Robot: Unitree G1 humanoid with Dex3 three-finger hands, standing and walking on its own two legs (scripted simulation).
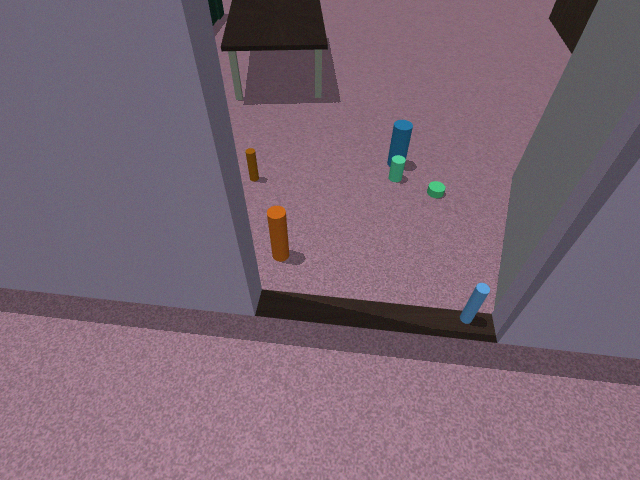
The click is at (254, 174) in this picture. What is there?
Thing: slim round
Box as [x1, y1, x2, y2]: [245, 148, 258, 180]
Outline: 249,148 245,151 249,175 251,180 257,180 258,174 254,149
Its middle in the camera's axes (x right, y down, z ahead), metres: -0.33 -0.37 +1.87
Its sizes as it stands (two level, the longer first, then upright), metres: 0.045 0.045 0.165
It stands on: the floor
